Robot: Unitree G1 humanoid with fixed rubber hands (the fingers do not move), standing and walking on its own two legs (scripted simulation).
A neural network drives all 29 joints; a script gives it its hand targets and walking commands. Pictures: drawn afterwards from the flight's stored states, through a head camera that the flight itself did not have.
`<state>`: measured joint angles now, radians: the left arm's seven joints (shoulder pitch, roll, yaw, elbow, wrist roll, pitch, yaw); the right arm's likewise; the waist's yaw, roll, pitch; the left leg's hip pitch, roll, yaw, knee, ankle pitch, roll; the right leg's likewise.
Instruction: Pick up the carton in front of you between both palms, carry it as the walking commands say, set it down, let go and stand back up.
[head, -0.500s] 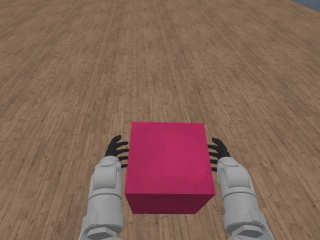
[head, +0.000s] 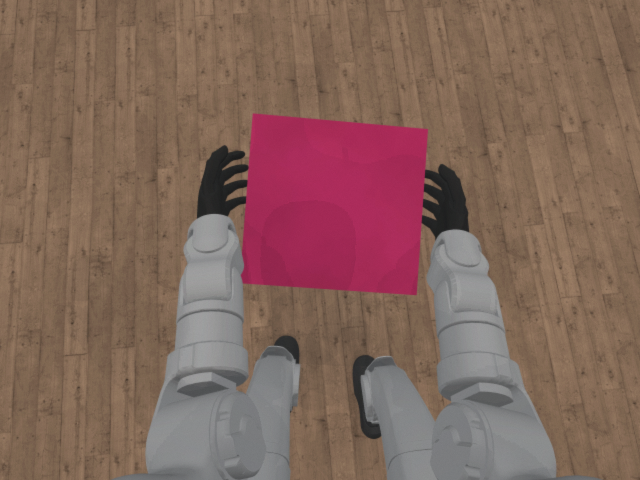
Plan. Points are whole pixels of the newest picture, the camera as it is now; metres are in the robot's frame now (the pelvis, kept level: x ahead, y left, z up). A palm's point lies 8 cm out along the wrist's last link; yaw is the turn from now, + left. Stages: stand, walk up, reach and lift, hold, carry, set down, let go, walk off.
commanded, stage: set down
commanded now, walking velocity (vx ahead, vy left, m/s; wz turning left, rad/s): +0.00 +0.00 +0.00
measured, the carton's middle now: (327, 213) +0.43 +0.01 -0.18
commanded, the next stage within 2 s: none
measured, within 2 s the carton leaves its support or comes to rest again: rests again in 1.82 s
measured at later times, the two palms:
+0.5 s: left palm (235, 201) +0.46 +0.16 -0.21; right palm (415, 216) +0.44 -0.13 -0.22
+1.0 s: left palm (247, 206) +0.50 +0.17 -0.37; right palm (391, 217) +0.48 -0.13 -0.38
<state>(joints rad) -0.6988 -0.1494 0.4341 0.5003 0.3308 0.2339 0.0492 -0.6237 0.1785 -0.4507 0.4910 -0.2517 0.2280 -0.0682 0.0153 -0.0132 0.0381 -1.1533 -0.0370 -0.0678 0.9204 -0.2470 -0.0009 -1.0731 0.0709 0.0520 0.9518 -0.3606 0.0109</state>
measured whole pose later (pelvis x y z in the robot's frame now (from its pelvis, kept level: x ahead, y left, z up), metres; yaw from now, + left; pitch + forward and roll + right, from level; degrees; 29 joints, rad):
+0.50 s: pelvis -0.02 +0.01 -0.13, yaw -2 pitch +45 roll -3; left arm -0.99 -0.05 0.45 0.64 0.29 0.31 0.09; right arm -0.91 0.08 -0.51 0.60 -0.23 0.31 -0.07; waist 0.01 -0.01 -0.16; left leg -1.85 -0.08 -0.07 1.47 -0.40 0.00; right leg -1.76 0.10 0.05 1.51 -0.54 0.04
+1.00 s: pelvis -0.04 +0.00 -0.25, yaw -4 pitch +47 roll -4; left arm -1.27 0.13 0.41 0.79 0.21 0.29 0.07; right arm -1.21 -0.02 -0.44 0.74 -0.14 0.29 -0.17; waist 0.04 -0.02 0.02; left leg -2.21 -0.10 -0.08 1.87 -0.47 -0.04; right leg -2.11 0.15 0.03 1.91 -0.62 0.06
